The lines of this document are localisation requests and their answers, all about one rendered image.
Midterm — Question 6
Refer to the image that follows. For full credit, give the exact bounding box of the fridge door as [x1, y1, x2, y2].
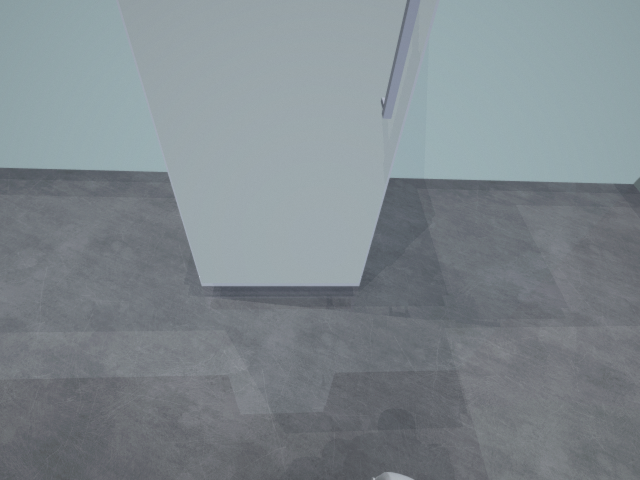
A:
[118, 0, 436, 283]

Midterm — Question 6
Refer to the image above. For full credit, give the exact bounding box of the handle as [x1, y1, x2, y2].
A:
[381, 0, 420, 119]

